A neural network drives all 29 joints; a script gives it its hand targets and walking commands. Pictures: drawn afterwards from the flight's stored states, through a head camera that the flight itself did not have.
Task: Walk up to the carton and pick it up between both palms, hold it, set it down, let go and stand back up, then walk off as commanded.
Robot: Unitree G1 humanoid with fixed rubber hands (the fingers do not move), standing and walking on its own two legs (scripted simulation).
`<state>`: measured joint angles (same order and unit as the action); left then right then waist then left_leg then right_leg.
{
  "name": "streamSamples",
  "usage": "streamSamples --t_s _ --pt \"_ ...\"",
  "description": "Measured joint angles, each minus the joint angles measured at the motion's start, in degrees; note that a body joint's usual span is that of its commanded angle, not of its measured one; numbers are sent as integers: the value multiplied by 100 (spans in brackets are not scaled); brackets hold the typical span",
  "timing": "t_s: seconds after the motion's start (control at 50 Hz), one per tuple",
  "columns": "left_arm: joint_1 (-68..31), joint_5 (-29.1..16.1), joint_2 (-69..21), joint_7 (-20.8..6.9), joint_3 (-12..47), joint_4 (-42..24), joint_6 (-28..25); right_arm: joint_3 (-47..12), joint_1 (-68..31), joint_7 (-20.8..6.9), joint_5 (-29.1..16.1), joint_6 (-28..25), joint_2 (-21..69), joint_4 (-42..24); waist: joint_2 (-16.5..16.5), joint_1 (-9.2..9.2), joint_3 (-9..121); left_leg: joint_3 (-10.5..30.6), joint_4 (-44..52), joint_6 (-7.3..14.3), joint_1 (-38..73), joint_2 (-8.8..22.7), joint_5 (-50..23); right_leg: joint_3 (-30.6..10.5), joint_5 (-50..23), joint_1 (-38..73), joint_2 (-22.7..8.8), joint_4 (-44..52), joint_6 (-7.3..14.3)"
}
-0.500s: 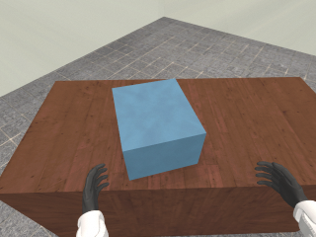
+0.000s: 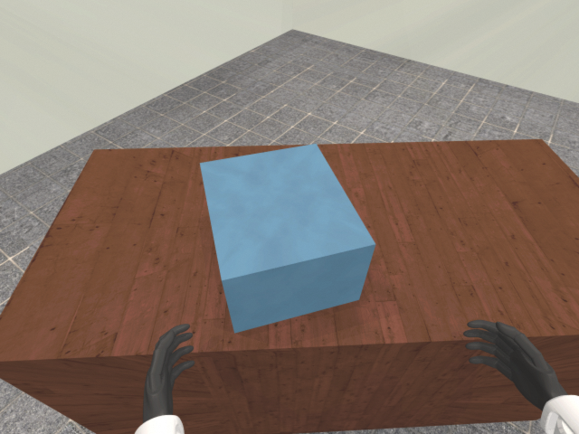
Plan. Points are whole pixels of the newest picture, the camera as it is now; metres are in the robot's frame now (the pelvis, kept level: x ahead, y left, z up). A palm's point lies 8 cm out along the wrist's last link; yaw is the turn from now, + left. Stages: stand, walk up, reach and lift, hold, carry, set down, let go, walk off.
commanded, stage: set down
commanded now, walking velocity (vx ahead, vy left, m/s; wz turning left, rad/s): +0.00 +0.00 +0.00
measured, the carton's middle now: (278, 230) +0.50 +0.04 -0.03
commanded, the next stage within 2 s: let go in 1.66 s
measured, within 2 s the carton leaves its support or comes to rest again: neither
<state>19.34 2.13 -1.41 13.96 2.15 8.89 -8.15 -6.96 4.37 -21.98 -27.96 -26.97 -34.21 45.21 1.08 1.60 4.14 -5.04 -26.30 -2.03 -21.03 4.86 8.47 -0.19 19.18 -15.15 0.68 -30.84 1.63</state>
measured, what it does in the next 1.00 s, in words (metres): stands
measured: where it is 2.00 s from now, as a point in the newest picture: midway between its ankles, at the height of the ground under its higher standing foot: outside the picture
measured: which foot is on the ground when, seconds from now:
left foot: down 0.00-1.00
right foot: down 0.00-1.00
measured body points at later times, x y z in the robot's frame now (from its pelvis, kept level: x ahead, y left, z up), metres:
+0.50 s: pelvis +0.01 +0.02 +0.01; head +0.00 +0.03 +0.46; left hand +0.20 +0.20 -0.03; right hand +0.21 -0.27 -0.01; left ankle +0.05 +0.15 -0.73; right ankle -0.04 -0.10 -0.73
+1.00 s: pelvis +0.01 +0.02 +0.01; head +0.01 +0.03 +0.46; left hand +0.19 +0.22 -0.06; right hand +0.20 -0.23 -0.04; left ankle +0.05 +0.15 -0.73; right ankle -0.04 -0.10 -0.73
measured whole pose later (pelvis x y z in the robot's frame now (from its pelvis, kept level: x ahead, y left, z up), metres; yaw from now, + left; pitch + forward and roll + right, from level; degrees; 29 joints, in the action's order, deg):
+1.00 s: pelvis +0.01 +0.02 +0.01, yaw +0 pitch -1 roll +0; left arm 15.0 1.0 6.7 5.0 0.5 20.2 3.6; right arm -0.9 9.1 -9.9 -8.5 -12.1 -18.7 37.2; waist 2.3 0.9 -0.7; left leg -5.5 -19.0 -1.6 -11.5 3.8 6.2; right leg -0.6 15.1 -4.3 -0.1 -20.4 0.3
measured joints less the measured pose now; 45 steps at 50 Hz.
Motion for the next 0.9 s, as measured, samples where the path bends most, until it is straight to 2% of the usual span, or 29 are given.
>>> streamSamples --t_s 0.14,0.38,0.68,0.9 --pt "19 81 51 -142 -56 148 37 -6 36 104 59 88 89 59 36 11 -28 -14 58 -2 136 -20 20 -16 -24 166 -18 132 -29" --pt "-9 97 231 -339 -92 328 398 130 137 298 405 451 413 -116 59 -48 -107 -76 244 31 429 -54 -11 -75 -158 504 -51 466 -94" --pt "-232 65 490 -547 -176 645 1000 516 319 621 1217 1207 1013 -602 128 -120 -237 -108 575 66 758 -96 -165 -96 -362 858 -81 869 -143" --pt "-374 -47 710 -769 -159 938 1136 593 451 1000 1725 1461 1397 -828 137 -91 -402 -64 715 53 913 -109 -228 -49 -424 1046 -81 1042 -142"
